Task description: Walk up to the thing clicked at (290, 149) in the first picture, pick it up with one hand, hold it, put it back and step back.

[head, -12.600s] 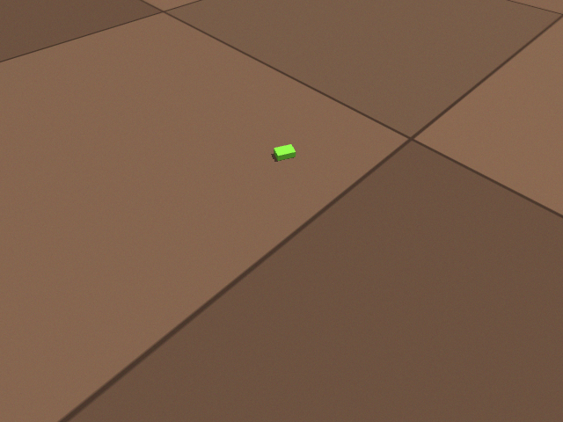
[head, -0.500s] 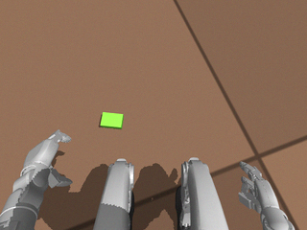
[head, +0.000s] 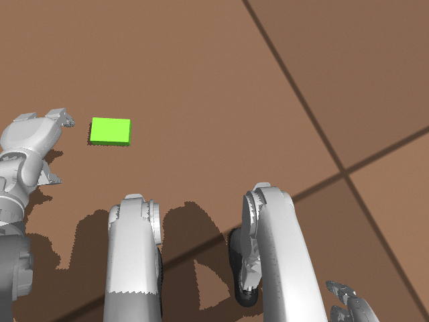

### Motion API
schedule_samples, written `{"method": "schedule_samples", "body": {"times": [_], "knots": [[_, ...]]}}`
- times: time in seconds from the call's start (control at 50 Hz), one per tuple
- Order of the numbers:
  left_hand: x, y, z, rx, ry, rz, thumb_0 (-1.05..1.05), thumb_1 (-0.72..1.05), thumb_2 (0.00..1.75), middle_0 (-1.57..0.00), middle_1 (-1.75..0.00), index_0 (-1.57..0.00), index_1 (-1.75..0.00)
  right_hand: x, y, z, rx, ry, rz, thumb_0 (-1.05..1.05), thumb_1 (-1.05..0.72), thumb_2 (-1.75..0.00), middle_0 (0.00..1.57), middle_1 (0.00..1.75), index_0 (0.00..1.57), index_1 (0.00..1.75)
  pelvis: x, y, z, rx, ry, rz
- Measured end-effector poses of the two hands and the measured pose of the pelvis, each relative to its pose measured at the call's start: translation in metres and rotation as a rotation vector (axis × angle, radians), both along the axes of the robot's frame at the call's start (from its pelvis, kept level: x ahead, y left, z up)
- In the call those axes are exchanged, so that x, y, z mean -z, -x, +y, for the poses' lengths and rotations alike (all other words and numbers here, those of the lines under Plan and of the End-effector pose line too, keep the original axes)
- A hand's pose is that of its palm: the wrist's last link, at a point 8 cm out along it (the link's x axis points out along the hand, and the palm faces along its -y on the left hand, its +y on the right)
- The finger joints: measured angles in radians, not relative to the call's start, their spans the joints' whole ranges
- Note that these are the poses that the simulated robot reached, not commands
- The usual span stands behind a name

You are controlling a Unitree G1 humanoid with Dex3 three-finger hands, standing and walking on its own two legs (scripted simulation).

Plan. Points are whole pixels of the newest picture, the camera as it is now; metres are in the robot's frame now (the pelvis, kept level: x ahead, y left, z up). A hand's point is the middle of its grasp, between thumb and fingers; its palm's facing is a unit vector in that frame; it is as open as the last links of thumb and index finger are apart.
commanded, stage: rise first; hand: left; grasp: from above
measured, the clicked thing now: (111, 131) +0.55 +0.24 -0.37
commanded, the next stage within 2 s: none
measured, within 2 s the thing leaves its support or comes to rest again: neither
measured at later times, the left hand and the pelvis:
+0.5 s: hand (64, 139) +0.46 +0.30 -0.20, palm faces -0.49 -0.01 -0.87, open 13.2 cm; pelvis +0.01 +0.01 -0.04, yaw -1 degrees
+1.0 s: hand (72, 133) +0.49 +0.30 -0.23, palm faces -0.46 -0.01 -0.89, open 13.6 cm; pelvis +0.02 +0.00 -0.06, yaw -3 degrees
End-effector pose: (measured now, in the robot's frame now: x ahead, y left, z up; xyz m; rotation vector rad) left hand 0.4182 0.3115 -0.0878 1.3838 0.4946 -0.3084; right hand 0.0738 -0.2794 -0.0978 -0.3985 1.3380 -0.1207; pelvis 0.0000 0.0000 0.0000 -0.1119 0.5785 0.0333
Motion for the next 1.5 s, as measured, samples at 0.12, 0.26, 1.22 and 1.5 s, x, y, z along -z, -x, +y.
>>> {"method": "schedule_samples", "body": {"times": [0.12, 0.26, 1.22, 1.5], "knots": [[0.020, -0.017, 0.002, 0.050, -0.040, -0.023, 0.00, -0.31, 0.86, -0.27, -0.78, -0.26, -0.79, 0.008, 0.013, 0.004, 0.004, 0.020, 0.060, 0.01, -0.89, -0.90, 0.20, 0.30, 0.20, 0.30, 0.015, 0.000, 0.005, -0.002, 0.016, 0.004], [0.040, -0.035, 0.000, 0.093, -0.075, -0.023, 0.00, -0.33, 0.87, -0.26, -0.75, -0.25, -0.77, 0.019, 0.014, 0.012, -0.002, 0.019, 0.098, 0.01, -0.90, -0.90, 0.20, 0.30, 0.20, 0.30, 0.027, -0.003, 0.009, -0.004, 0.031, 0.014], [0.091, -0.078, -0.017, 0.130, -0.104, -0.027, 0.00, -0.43, 0.93, -0.19, -0.85, -0.18, -0.87, 0.038, 0.032, 0.007, -0.039, 0.022, 0.206, 0.00, -0.92, -0.90, 0.20, 0.30, 0.20, 0.30, 0.058, -0.013, 0.004, 0.025, 0.046, 0.013], [0.101, -0.080, -0.021, 0.149, -0.093, -0.042, 0.00, -0.43, 0.94, -0.19, -0.86, -0.18, -0.88, 0.037, 0.042, 0.011, -0.035, 0.026, 0.210, 0.00, -0.92, -0.90, 0.20, 0.30, 0.20, 0.30, 0.064, -0.011, 0.005, 0.030, 0.055, 0.001]]}}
